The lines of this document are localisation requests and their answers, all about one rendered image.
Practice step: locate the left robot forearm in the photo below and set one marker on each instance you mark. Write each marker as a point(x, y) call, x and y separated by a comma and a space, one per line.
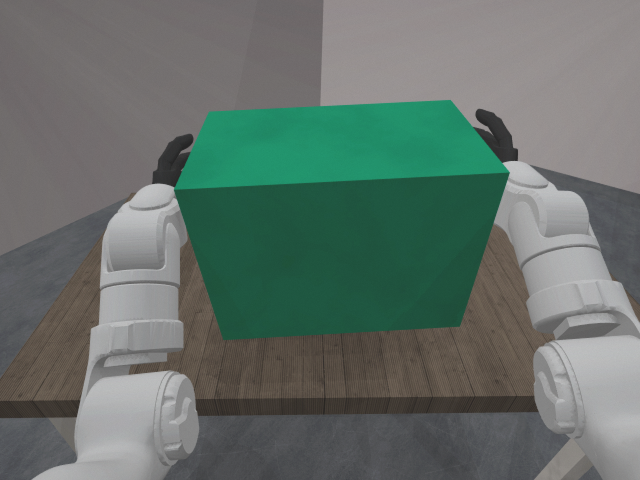
point(139, 281)

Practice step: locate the robot right hand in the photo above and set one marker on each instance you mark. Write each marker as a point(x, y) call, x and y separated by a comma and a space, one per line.
point(501, 140)

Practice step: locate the table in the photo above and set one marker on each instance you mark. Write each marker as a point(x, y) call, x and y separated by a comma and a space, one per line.
point(483, 366)

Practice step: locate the left robot upper arm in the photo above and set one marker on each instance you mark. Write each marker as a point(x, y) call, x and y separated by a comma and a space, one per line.
point(133, 427)

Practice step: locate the right robot forearm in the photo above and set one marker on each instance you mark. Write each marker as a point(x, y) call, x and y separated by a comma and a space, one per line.
point(572, 294)

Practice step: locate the carton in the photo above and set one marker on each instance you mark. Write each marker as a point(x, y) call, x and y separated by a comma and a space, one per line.
point(339, 219)

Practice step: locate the robot left hand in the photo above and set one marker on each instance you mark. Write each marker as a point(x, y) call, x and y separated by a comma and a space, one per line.
point(171, 163)

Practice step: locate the right robot upper arm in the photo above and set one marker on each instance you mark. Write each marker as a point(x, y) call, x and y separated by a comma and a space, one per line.
point(589, 389)

